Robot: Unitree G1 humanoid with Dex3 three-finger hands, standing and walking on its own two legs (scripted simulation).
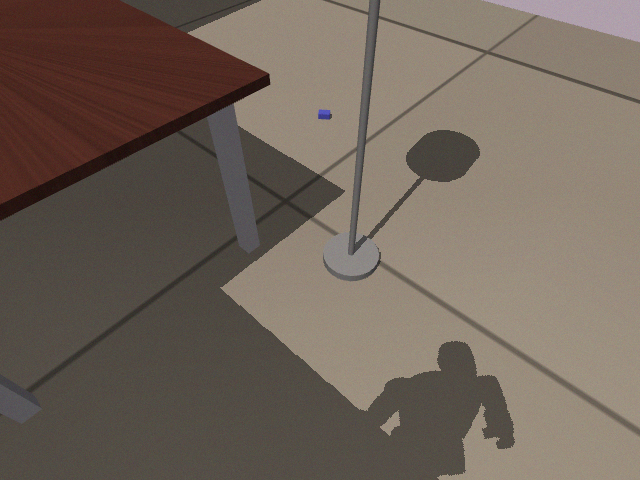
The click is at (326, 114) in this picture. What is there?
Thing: small brick
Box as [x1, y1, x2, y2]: [318, 109, 329, 119]
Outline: 319,109 318,118 329,119 329,110
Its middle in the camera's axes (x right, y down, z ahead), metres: +0.02 -0.74 +2.23
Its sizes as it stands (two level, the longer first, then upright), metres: 0.065 0.048 0.031
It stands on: the floor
